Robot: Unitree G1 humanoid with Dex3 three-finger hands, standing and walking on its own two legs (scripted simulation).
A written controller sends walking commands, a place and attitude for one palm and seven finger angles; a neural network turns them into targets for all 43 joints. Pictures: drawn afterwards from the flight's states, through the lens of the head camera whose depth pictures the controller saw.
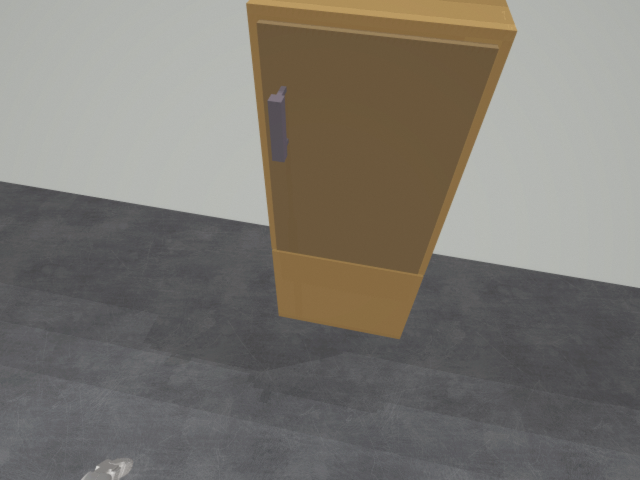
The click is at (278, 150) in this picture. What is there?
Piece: cupboard door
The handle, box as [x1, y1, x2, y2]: [267, 86, 288, 161]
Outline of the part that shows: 285,86 281,86 275,95 271,94 267,101 272,160 284,161 286,156 286,145 288,142 288,139 285,134 285,113 283,95 286,91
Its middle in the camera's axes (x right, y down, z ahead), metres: -0.08 -0.22 +0.75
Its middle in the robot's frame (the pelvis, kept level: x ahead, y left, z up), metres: +0.72 +0.11 +0.06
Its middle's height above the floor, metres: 0.83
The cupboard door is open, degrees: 0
